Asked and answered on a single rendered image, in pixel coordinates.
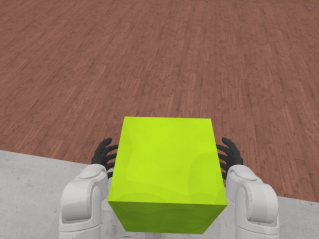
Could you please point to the robot left forearm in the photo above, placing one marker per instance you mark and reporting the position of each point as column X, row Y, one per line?
column 80, row 211

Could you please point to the right robot hand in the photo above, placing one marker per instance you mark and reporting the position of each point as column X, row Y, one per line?
column 233, row 156

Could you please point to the robot right forearm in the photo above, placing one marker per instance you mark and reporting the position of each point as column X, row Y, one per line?
column 256, row 204

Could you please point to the carton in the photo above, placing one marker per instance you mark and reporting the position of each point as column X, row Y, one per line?
column 167, row 176

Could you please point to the left robot hand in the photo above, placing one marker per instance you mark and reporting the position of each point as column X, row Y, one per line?
column 101, row 157

